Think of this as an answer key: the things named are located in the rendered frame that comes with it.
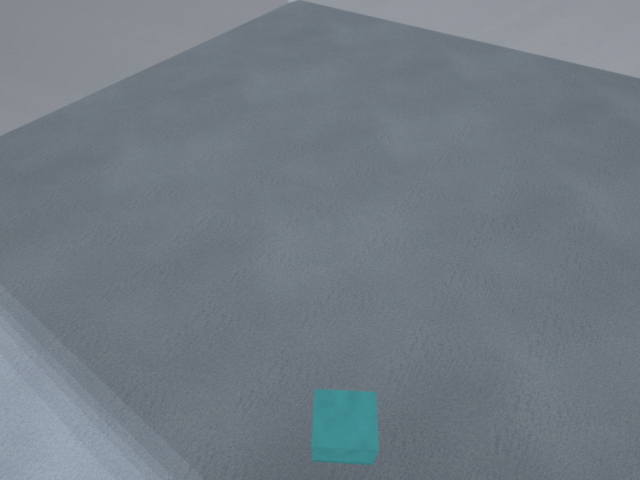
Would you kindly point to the carton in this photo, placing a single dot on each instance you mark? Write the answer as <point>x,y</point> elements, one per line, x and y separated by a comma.
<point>345,427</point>

